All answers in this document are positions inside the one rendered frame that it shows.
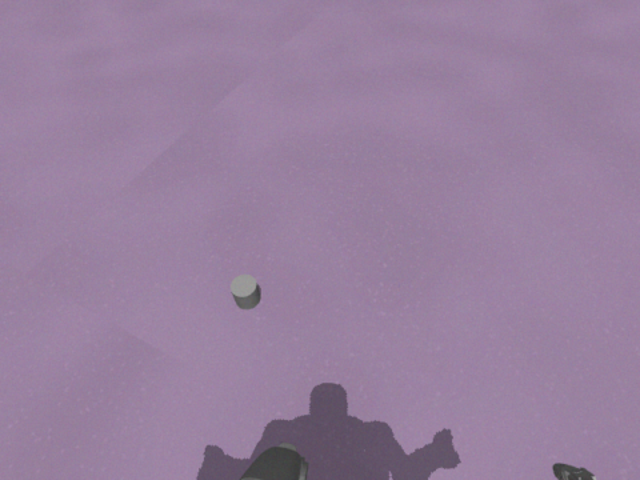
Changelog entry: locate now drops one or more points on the can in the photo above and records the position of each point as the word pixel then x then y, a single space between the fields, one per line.
pixel 245 291

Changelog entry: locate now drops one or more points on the right robot hand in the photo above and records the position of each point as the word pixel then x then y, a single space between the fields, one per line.
pixel 568 472

